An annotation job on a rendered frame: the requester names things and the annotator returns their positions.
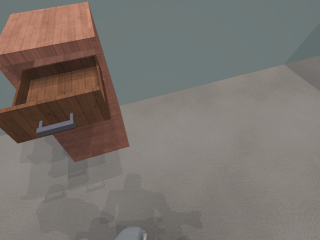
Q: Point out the cabinet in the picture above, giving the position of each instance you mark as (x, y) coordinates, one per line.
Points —
(51, 35)

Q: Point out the left robot thigh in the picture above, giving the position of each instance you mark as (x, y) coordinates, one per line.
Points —
(132, 233)

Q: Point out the handle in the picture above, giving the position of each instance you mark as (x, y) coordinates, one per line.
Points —
(46, 130)

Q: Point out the drawer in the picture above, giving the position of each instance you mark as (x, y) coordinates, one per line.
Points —
(51, 92)

